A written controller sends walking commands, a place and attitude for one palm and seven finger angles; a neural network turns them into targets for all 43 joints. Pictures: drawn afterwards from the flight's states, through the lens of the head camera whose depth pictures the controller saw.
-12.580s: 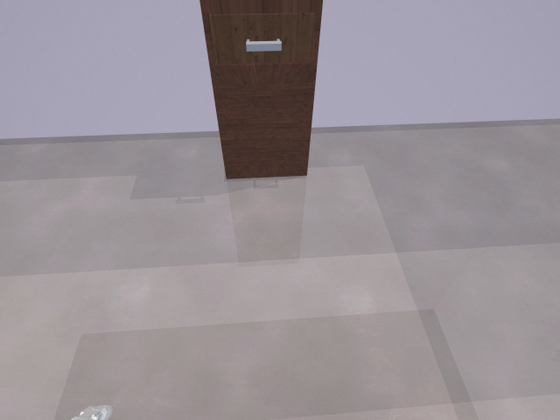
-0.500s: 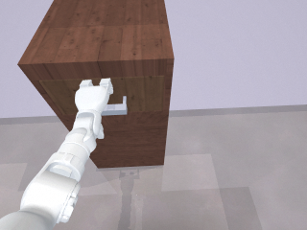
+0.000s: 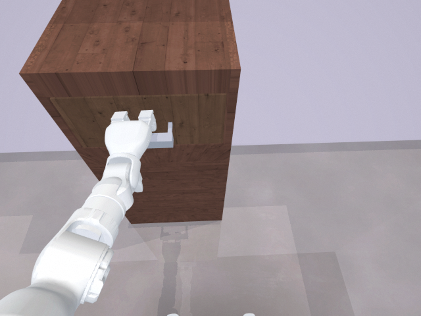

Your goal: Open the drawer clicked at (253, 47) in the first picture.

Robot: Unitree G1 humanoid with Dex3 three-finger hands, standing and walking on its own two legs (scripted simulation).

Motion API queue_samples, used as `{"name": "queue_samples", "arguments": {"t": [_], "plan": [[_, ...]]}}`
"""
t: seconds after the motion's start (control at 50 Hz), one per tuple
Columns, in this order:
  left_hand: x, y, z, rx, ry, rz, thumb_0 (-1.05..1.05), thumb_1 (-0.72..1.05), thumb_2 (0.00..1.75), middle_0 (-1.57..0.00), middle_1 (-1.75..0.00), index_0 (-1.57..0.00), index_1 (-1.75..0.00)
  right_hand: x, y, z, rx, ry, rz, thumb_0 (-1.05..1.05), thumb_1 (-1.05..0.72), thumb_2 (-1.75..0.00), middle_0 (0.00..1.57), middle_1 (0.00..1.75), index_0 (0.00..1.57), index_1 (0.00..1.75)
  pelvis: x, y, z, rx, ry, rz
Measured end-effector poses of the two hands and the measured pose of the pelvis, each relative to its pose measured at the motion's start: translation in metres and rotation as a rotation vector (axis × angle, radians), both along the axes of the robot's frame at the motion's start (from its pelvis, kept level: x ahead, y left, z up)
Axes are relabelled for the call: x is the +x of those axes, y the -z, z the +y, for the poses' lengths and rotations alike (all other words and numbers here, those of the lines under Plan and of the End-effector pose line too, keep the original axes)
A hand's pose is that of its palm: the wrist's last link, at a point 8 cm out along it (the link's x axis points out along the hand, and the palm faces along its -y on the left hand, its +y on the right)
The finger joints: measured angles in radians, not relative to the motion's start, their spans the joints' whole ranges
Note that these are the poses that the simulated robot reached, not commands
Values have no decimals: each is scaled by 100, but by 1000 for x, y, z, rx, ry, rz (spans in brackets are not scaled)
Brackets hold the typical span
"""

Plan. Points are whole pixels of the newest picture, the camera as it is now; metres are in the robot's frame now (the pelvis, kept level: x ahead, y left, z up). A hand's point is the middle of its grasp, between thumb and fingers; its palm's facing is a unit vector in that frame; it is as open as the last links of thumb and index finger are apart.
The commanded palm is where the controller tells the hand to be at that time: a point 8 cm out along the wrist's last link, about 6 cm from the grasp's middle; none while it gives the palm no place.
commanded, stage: lower the fingers behind the handle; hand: left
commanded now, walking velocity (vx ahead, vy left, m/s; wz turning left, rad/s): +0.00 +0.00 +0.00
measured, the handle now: (146, 133) +0.53 +0.14 -0.02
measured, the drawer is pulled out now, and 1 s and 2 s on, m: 0.00 0.00 0.00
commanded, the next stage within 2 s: close the thumb around the handle in 1.12 s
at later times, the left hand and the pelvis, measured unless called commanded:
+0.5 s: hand (141, 154) +0.46 +0.15 -0.01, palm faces -0.01 -0.03 -1.00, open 14.0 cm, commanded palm +0.43 +0.15 +0.03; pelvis +0.00 +0.00 -0.01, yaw -1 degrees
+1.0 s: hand (146, 159) +0.47 +0.14 -0.04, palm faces -0.02 -0.03 -1.00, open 13.9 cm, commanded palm +0.44 +0.14 +0.01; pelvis -0.01 +0.00 -0.03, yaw -1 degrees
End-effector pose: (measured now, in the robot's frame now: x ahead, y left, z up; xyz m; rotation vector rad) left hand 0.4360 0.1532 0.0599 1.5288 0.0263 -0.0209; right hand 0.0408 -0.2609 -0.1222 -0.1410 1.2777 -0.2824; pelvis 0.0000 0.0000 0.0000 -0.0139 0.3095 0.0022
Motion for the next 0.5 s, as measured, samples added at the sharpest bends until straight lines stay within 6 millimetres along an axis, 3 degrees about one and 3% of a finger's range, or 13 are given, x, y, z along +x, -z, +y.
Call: {"name": "queue_samples", "arguments": {"t": [0.3,0.5], "plan": [[7,15,-5,-7,9,-7,0,-49,31,-30,-119,-32,-120,-40,8,4,0,54,73,0,-91,-90,20,30,20,30,-2,8,2,-3,18,40],[6,19,-6,7,-5,-21,0,-49,31,-28,-118,-29,-119,-38,10,4,-1,48,68,0,-91,-90,20,30,20,30,-5,12,3,-6,16,47]]}}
